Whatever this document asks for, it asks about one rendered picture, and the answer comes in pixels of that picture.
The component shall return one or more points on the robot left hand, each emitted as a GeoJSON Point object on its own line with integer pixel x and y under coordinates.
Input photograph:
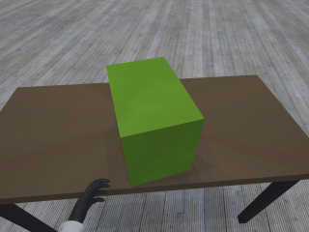
{"type": "Point", "coordinates": [86, 200]}

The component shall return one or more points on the table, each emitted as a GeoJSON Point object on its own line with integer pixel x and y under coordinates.
{"type": "Point", "coordinates": [56, 140]}

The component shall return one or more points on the robot left forearm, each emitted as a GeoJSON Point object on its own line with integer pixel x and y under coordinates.
{"type": "Point", "coordinates": [71, 226]}

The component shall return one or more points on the carton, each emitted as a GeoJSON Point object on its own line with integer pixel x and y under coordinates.
{"type": "Point", "coordinates": [159, 123]}

